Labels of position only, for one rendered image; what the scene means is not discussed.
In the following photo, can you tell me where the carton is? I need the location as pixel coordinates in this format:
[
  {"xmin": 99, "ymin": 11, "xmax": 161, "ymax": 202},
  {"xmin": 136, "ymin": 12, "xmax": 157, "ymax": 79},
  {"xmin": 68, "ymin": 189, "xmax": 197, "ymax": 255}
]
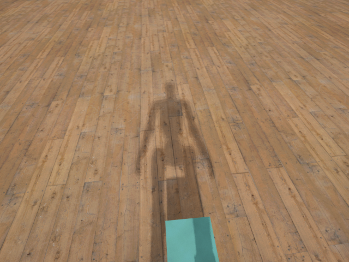
[{"xmin": 165, "ymin": 217, "xmax": 219, "ymax": 262}]

